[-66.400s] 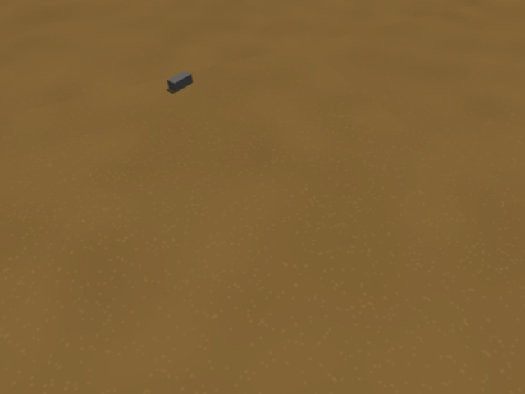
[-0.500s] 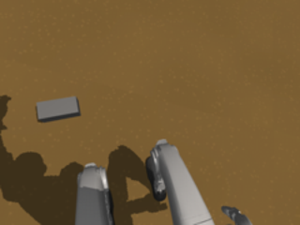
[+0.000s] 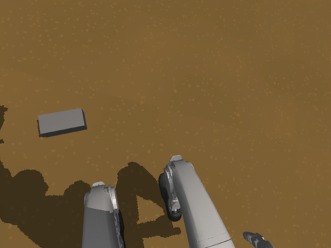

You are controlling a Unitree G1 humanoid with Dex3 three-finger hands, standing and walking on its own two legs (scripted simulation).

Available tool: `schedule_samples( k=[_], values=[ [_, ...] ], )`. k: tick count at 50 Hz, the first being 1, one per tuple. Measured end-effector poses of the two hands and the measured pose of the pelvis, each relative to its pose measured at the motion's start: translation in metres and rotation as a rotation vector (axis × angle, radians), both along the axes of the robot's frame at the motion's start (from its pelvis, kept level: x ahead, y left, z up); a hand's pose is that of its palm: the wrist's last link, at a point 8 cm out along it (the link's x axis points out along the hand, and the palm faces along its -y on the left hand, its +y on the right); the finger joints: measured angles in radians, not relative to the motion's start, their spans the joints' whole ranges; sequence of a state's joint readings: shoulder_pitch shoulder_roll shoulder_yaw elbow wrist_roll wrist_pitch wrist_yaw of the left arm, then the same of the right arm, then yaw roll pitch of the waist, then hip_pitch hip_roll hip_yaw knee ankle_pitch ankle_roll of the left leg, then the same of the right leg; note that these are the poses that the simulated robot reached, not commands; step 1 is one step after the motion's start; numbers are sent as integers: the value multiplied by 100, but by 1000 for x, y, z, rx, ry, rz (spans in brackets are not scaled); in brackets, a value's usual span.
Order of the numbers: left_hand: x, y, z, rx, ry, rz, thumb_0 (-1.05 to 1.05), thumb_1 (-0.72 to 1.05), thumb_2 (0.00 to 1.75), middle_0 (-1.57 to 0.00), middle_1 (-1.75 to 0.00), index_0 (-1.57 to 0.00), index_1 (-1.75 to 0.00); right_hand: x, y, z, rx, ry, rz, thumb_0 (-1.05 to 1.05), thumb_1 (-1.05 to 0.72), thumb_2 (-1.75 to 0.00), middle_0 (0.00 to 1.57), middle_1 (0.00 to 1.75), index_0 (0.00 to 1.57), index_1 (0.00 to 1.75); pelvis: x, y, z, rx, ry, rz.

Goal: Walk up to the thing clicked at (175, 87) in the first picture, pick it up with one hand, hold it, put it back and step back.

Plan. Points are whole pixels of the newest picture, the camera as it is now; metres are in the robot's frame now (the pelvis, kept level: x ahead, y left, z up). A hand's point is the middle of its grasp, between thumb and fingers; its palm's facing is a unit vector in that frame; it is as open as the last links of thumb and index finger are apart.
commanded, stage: withdraw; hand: left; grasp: from above
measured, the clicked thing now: (63, 122) +0.56 +0.24 -0.51
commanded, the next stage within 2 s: approach in 0.02 s
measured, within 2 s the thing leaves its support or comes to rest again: neither
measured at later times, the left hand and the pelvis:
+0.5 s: hand (36, 114) +0.52 +0.26 -0.26, palm faces -0.48 -0.01 -0.88, open 13.9 cm; pelvis -0.02 -0.01 -0.11, yaw +0 degrees
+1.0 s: hand (65, 119) +0.54 +0.21 -0.41, palm faces -0.42 -0.05 -0.90, open 14.0 cm; pelvis -0.02 -0.01 -0.20, yaw -4 degrees
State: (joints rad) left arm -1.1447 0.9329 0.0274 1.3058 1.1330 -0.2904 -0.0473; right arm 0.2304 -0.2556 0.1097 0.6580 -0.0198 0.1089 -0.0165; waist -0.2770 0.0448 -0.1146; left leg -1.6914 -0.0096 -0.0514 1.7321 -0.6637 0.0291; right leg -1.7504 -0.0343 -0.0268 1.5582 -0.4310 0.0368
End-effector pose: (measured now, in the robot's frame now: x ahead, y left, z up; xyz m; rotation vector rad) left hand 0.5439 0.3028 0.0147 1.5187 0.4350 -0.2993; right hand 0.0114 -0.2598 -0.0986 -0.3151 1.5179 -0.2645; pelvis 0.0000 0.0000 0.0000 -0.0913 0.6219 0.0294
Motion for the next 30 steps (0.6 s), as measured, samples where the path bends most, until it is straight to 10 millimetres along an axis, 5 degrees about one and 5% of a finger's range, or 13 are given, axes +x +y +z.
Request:
schedule_samples(
  k=[9,15,30],
  values=[
    [-8,-15,-41,-12,68,-9,0,-55,99,-9,-106,-9,-106,-2,-2,-5,-5,0,4,0,-92,-90,20,30,20,30,1,-1,-9,3,11,0],
    [-12,-31,-101,-13,41,-38,0,-53,96,-9,-106,-10,-106,-7,-10,-28,-12,25,28,0,-91,-90,20,30,20,30,-2,-4,-39,1,47,1],
    [-19,-54,-261,-10,32,-34,0,-51,93,-8,-112,-10,-110,-22,-16,-124,3,87,76,0,-92,-90,20,30,20,30,-22,-9,-140,-16,64,11]
  ],
)
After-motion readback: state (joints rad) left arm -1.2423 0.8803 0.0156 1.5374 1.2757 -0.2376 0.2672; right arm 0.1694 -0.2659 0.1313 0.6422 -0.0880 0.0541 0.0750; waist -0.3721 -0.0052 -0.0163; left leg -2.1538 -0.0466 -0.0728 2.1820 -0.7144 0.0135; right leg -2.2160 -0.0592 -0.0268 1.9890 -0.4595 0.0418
